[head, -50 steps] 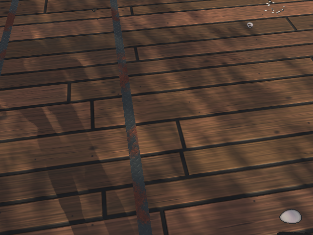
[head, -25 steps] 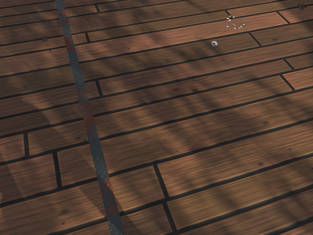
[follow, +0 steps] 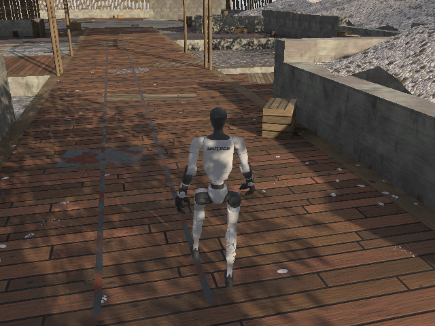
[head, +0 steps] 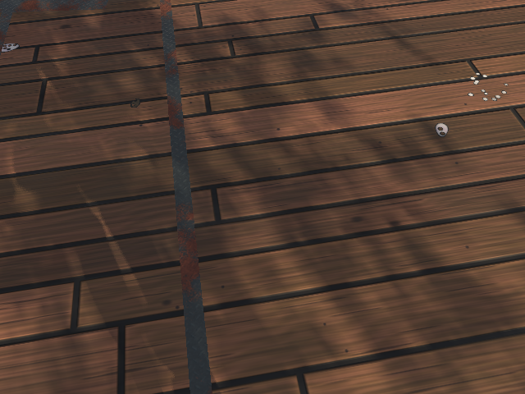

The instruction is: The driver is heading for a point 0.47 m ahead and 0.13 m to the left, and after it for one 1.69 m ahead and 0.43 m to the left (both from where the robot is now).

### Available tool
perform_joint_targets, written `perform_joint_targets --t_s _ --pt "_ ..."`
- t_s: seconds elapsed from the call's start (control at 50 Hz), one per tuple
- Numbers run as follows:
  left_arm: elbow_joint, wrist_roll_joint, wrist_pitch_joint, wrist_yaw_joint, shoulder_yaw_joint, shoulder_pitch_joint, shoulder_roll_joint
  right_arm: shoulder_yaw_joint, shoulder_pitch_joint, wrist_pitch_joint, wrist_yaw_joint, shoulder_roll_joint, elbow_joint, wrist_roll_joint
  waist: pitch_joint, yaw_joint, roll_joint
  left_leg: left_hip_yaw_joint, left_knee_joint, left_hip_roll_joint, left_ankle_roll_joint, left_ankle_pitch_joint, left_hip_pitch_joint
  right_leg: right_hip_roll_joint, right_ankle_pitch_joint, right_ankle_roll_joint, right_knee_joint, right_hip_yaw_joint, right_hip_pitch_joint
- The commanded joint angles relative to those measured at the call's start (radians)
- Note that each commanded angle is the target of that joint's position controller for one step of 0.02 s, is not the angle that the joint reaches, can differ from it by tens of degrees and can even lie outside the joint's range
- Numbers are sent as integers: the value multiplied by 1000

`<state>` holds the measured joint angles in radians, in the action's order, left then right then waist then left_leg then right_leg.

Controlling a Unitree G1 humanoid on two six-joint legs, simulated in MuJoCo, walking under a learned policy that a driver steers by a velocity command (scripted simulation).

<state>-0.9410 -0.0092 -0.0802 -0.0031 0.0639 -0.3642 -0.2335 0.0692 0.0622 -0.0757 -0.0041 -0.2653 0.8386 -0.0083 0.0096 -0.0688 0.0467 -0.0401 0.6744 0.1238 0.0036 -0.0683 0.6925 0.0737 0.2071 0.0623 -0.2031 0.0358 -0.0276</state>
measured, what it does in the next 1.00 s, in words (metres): walks ahead: left foot, then right foot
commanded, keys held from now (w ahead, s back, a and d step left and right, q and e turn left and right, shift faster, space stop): w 0.40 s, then no key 0.60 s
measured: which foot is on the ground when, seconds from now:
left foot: up 0.00-0.16, down 0.18-0.68, up 0.70-0.92, down 0.94-1.00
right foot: down 0.00-0.18, up 0.20-0.62, down 0.64-1.00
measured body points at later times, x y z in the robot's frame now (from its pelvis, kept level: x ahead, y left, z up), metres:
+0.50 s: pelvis +0.28 +0.06 +0.00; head +0.31 +0.06 +0.45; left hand +0.45 +0.32 -0.11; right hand +0.30 -0.21 -0.13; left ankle +0.25 +0.14 -0.75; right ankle +0.45 -0.12 -0.69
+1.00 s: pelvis +0.43 +0.02 -0.01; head +0.44 +0.03 +0.44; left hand +0.54 +0.26 -0.15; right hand +0.49 -0.25 -0.15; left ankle +0.44 +0.16 -0.75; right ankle +0.50 -0.08 -0.75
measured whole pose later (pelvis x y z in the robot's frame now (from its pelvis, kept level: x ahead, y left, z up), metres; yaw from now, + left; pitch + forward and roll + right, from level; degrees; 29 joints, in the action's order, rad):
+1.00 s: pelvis +0.43 +0.02 -0.01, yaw +1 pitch +0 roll -1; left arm -0.98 0.01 -0.01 0.02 0.03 -0.11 -0.21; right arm 0.04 0.20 0.02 0.04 -0.24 1.02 0.02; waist 0.02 0.01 0.00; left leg -0.02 0.55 0.06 -0.03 0.27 0.27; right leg 0.03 0.13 0.03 -0.46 0.05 -0.33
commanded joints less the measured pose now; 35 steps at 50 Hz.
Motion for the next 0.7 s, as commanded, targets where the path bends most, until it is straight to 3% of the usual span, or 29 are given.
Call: perform_joint_targets --t_s 0.02,0.08,0.12,0.14,0.16,0.18,0.2,0.22,0.24,0.26,0.28,0.3,0.34,0.4,0.44,0.48,0.56,0.6,0.62,0.64,0.66,0.68,0.7 --pt "26 -9 -10 8 29 -17 -159 -7 -122 -12 -16 -31 -80 -8 61 -1 -96 30 -103 -36 6 -72 -59 -263 -246 133 76 -111 -51" --pt "-4 -11 8 15 34 -50 -171 -8 -178 -18 -35 -49 -111 -10 72 1 -95 18 -159 -44 35 22 -20 -319 -310 122 13 -127 82" --pt "-9 -10 19 19 40 -38 -187 -1 -139 -23 -41 -75 -106 -10 40 33 -115 39 -179 -69 60 107 -101 -332 -456 103 -55 -126 128" --pt "-6 -9 24 20 42 -21 -196 11 -70 -24 -40 -100 -88 -8 -5 74 -131 68 -188 -102 78 135 -214 -319 -623 91 -136 -111 129" --pt "-3 -6 30 21 35 -9 -181 34 79 -24 -34 -140 -41 -6 -95 146 -119 89 -201 -126 108 114 -422 -270 -726 68 -303 -76 86" --pt "20 8 31 22 21 -10 -153 53 269 -23 -26 -204 3 8 -241 209 -48 -62 -149 11 167 50 -749 -215 -520 36 -584 -39 -114" --pt "22 9 10 9 -19 -138 -25 72 361 -19 -27 -279 32 8 -390 166 205 -532 -235 249 341 246 -1125 -30 73 -42 -969 -21 -533" --pt "6 -6 -14 2 -5 -96 -95 44 365 -14 -27 -186 30 -2 -410 192 169 -678 -342 255 332 356 -1134 -36 365 -30 -1090 -158 -653" --pt "39 -32 -29 -1 15 9 -163 30 269 -15 -22 -149 17 -5 -244 180 121 -531 -366 224 280 364 -998 -92 303 -16 -1124 -150 -733" --pt "51 -35 -34 5 15 72 -163 23 185 -17 -19 -128 -2 1 -148 151 40 -410 -394 188 253 294 -836 -146 207 -13 -1082 -120 -712" --pt "56 -21 -30 12 20 104 -152 16 133 -20 -21 -103 -5 9 -76 123 3 -325 -429 154 239 210 -696 -178 148 -17 -1016 -106 -674" --pt "51 -13 -19 16 24 89 -137 8 110 -25 -23 -79 -4 20 -54 86 20 -263 -460 123 223 158 -608 -205 107 -17 -968 -113 -607" --pt "41 -8 4 18 20 60 -89 7 114 -31 -26 -77 10 17 -45 59 35 -204 -509 103 229 122 -531 -217 78 -27 -906 -104 -549" --pt "72 2 14 20 22 148 -90 17 154 -33 -12 -120 35 13 0 65 16 -142 -557 100 240 77 -517 -228 -50 -54 -761 -95 -623" --pt "88 11 11 17 18 205 -80 15 163 -26 -1 -126 47 16 20 69 11 -59 -535 67 215 -137 -504 -208 -158 -67 -617 -76 -601" --pt "98 14 5 10 6 263 -55 12 184 -19 6 -128 63 14 13 87 17 28 -503 21 182 -266 -475 -165 -271 -67 -472 -38 -503" --pt "115 9 6 -5 2 339 -75 9 234 -2 13 -134 108 4 -7 112 30 19 -439 48 168 -260 -565 -125 -335 -55 -352 -47 -441" --pt "118 15 2 -11 9 332 -108 12 217 9 17 -145 118 -1 -21 91 37 -13 -368 76 151 -264 -624 -119 -267 -29 -309 -63 -417" --pt "102 20 -2 -12 15 287 -123 14 197 14 20 -149 120 -5 -39 59 33 -18 -314 72 134 -267 -639 -109 -273 -14 -265 -59 -361" --pt "70 28 -5 -8 26 210 -150 11 197 17 22 -138 121 -3 -76 29 13 -7 -219 30 108 -286 -636 -93 -353 5 -215 -43 -249" --pt "53 39 -7 0 40 136 -215 1 239 14 21 -112 117 14 -163 23 -69 32 -61 -37 62 -140 -561 -192 -761 42 -250 -124 -62" --pt "46 46 5 6 37 99 -235 -27 387 8 13 -20 144 28 -302 78 -257 53 209 -134 -2 407 -312 -401 -1039 200 -324 -331 260" --pt "35 25 19 1 13 76 -148 -34 412 16 10 -22 167 9 -394 51 -285 -8 360 -153 -34 778 -254 -470 -882 280 -274 -451 269"
Keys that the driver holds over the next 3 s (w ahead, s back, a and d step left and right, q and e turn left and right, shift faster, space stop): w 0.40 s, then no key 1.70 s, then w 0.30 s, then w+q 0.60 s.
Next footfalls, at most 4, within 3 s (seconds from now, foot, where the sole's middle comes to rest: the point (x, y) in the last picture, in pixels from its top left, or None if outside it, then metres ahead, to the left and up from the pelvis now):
0.18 left None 0.29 0.14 -0.78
0.64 right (329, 375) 0.54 -0.08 -0.78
0.94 left None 0.48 0.16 -0.78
2.86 left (246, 250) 0.91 0.16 -0.78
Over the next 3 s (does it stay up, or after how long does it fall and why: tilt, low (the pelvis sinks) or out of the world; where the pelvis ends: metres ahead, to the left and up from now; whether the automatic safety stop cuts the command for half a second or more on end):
stays up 0.83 0.09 -0.02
